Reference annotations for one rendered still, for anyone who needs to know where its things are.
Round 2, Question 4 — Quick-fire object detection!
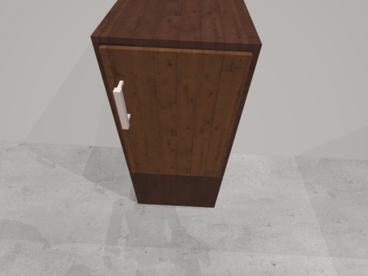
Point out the cupboard door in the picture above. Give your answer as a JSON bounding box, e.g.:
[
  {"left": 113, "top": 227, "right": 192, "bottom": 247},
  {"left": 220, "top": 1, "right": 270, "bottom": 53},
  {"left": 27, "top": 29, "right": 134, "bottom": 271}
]
[{"left": 99, "top": 45, "right": 252, "bottom": 177}]

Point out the handle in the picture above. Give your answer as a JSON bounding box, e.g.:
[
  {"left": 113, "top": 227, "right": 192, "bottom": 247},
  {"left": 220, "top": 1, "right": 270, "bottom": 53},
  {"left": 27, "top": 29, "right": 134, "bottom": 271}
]
[{"left": 113, "top": 80, "right": 131, "bottom": 129}]

